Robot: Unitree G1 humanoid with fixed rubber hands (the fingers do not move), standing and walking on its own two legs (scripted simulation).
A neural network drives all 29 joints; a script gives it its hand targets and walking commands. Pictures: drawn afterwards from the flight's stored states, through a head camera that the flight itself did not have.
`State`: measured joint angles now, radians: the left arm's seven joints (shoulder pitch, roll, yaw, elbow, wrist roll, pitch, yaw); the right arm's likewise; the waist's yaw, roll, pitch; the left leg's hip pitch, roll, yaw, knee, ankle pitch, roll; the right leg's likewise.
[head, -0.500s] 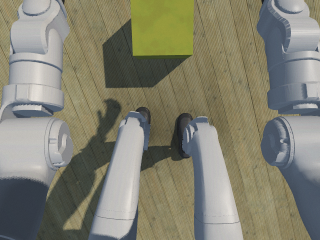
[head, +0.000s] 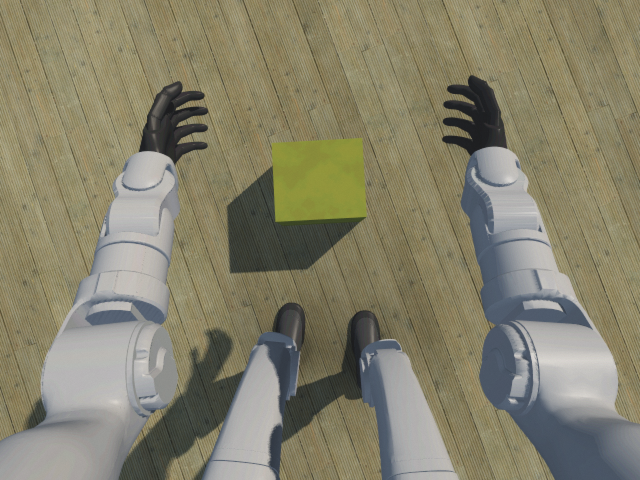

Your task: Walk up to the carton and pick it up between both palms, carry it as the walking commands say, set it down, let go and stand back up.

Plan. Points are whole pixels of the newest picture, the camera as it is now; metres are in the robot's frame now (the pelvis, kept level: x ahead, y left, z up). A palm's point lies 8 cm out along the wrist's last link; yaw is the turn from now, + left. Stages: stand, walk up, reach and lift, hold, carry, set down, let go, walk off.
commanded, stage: let go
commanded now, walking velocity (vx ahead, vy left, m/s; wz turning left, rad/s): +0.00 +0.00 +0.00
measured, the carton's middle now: (319, 185) +0.50 +0.04 -0.62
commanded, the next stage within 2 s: stand in 1.12 s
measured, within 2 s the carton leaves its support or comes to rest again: neither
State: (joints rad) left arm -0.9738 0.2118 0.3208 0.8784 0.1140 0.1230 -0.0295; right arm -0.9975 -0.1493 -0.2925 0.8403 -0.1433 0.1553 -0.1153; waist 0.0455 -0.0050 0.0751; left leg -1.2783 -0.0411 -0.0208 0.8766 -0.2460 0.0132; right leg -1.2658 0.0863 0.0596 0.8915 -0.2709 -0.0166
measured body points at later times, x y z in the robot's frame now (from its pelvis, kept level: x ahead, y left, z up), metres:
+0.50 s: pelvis +0.08 +0.00 +0.07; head +0.21 +0.00 +0.50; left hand +0.30 +0.24 -0.03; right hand +0.34 -0.21 -0.04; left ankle +0.06 +0.11 -0.66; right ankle +0.05 -0.10 -0.66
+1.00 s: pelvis +0.07 +0.00 +0.07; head +0.09 -0.01 +0.52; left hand +0.24 +0.23 -0.01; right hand +0.23 -0.23 -0.01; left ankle +0.06 +0.11 -0.66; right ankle +0.05 -0.10 -0.66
